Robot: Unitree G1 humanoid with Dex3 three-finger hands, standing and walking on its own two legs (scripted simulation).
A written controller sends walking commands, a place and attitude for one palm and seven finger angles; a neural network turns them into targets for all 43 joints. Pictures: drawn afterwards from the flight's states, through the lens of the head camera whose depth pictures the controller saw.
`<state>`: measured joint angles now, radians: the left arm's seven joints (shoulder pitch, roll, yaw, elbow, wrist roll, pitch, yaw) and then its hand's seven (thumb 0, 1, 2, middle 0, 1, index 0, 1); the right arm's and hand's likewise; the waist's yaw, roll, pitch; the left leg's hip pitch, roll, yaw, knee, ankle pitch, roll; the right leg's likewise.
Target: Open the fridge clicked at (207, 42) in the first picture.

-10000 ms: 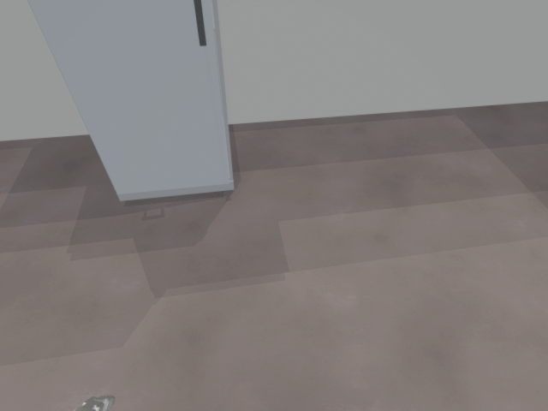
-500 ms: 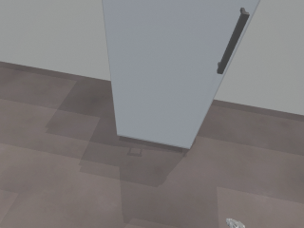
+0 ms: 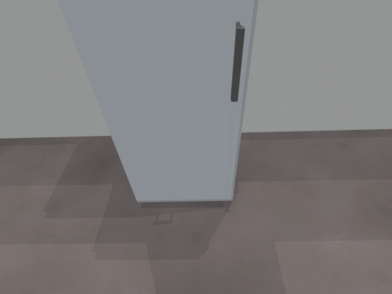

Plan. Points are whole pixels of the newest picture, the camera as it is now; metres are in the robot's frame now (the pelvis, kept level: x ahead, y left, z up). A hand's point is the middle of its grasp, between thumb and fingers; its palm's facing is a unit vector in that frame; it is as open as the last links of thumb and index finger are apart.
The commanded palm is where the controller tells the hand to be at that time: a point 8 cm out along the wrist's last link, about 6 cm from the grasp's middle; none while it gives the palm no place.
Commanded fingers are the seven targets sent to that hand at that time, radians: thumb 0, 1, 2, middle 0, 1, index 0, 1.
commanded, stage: take the last steps up to it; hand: right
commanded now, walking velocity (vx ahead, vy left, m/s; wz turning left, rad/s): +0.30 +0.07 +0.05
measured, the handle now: (236, 64) +0.74 -0.10 +0.14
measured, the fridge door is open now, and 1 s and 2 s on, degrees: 0 0 0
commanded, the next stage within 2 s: come to a stop and stand still in 0.66 s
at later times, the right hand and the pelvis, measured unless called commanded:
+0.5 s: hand (248, 259) +0.26 -0.12 -0.17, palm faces -0.01 +0.98 -0.20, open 7.3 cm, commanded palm none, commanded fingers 0.00 -0.90 -0.90 0.20 0.30 0.20 0.30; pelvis +0.15 +0.06 -0.02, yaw +1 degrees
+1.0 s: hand (251, 273) +0.23 -0.12 -0.19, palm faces +0.05 +0.99 -0.15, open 7.3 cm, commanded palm none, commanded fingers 0.00 -0.90 -0.90 0.20 0.30 0.20 0.30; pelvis +0.26 +0.04 +0.00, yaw +2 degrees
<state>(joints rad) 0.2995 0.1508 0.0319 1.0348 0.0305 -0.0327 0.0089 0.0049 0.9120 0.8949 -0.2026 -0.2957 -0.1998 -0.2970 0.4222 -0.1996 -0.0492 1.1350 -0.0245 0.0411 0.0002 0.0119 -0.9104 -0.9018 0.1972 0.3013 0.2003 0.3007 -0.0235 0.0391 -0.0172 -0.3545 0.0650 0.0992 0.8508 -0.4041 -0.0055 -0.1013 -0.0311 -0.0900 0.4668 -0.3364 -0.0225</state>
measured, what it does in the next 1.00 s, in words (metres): walks ahead: left foot, then right foot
